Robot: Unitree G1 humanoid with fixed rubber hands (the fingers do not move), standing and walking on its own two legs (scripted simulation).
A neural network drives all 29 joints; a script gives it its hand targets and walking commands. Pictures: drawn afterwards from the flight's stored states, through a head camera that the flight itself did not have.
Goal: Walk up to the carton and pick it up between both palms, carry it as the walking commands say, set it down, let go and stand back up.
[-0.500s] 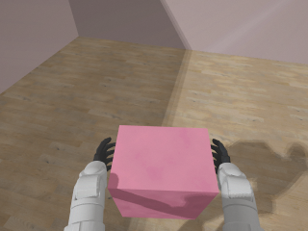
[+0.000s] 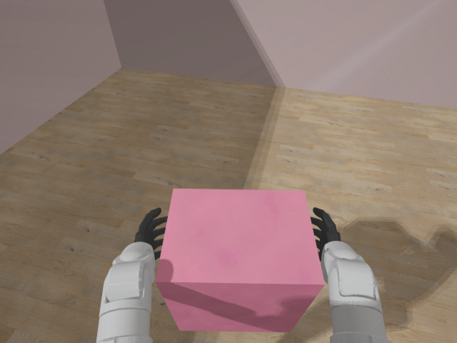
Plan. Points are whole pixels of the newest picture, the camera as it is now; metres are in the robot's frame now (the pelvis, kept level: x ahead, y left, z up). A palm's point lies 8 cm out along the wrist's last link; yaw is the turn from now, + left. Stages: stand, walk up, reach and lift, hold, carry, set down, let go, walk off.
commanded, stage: reach and lift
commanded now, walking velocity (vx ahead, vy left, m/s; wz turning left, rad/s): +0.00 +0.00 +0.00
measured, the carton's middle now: (236, 266) +0.29 +0.00 -0.02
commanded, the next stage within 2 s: hold in 0.64 s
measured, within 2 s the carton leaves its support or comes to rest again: neither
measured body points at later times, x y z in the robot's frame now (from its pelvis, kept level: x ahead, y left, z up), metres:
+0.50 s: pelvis +0.01 +0.00 +0.00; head -0.02 +0.00 +0.45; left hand +0.29 +0.17 +0.03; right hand +0.30 -0.17 +0.03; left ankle +0.01 +0.12 -0.75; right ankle +0.02 -0.12 -0.75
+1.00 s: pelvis +0.00 +0.00 +0.00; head -0.03 +0.00 +0.45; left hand +0.28 +0.17 +0.03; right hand +0.29 -0.17 +0.03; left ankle +0.01 +0.12 -0.75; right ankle +0.02 -0.12 -0.75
